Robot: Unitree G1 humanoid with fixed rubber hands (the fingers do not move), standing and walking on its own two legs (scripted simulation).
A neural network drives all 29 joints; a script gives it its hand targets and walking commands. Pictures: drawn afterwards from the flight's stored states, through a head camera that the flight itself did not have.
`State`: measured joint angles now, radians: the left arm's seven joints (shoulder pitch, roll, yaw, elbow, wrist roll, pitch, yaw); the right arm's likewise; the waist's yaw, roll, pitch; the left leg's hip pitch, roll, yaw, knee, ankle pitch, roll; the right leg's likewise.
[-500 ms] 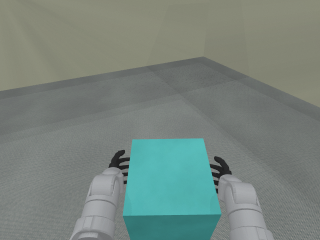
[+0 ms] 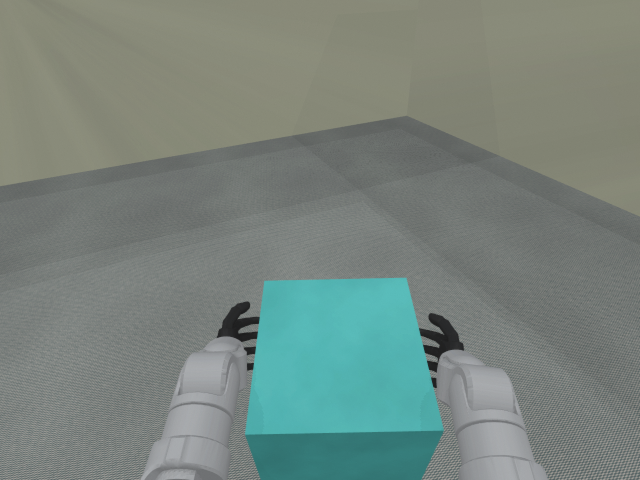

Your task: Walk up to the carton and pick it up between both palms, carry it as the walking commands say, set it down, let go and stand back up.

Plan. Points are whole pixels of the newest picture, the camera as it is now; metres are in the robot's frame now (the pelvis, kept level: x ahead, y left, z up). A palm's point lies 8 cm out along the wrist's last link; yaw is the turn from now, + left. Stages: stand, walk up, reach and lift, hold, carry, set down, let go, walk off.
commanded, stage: carry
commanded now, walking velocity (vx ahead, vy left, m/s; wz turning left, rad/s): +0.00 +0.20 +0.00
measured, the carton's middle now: (337, 393) +0.30 +0.01 -0.01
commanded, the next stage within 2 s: none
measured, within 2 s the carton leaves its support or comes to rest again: neither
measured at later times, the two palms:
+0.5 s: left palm (193, 336) +0.29 +0.19 +0.12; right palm (430, 337) +0.29 -0.11 +0.12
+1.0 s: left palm (156, 341) +0.28 +0.23 +0.12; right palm (394, 334) +0.30 -0.06 +0.11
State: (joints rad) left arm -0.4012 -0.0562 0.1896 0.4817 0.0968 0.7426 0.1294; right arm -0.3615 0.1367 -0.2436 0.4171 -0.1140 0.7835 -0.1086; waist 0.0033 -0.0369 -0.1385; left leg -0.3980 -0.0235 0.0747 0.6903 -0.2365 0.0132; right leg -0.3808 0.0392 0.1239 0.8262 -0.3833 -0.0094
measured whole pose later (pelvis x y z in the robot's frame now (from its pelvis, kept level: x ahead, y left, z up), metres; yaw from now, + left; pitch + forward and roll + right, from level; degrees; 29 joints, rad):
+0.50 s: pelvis +0.02 +0.03 +0.00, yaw +3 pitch +0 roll +2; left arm -0.29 -0.15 0.16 -0.07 0.10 1.17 0.14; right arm -0.26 0.15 -0.18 -0.18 -0.11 1.27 -0.13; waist 0.00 -0.02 -0.19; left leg -0.45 -0.05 0.07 0.78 -0.34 0.06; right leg -0.38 -0.03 0.00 0.80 -0.42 -0.01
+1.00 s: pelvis +0.03 +0.06 +0.00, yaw +5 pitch +1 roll +1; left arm -0.25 -0.15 0.15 -0.18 0.10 1.25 0.16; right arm -0.24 0.15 -0.16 -0.23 -0.08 1.31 -0.13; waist 0.00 0.00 -0.19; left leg -0.45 -0.04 0.08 0.74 -0.31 0.06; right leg -0.39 -0.07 -0.01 0.80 -0.42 0.03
